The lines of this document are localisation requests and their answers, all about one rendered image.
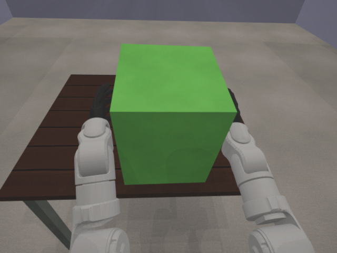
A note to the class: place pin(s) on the carton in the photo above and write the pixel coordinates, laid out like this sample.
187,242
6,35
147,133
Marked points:
171,112

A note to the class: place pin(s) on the robot right hand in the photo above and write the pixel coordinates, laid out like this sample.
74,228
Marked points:
237,117

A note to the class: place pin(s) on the left robot upper arm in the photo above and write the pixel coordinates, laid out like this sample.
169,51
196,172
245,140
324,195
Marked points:
110,240

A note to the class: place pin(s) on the robot left forearm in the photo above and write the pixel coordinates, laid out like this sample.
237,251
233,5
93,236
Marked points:
96,201

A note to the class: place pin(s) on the robot left hand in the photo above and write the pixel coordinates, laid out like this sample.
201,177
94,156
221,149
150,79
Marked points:
98,107

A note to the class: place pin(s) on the robot right forearm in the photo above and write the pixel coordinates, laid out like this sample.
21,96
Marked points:
262,200

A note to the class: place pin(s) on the right robot upper arm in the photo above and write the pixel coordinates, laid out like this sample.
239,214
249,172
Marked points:
286,238

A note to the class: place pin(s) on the table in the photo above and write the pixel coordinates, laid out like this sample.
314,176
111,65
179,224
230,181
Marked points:
45,170

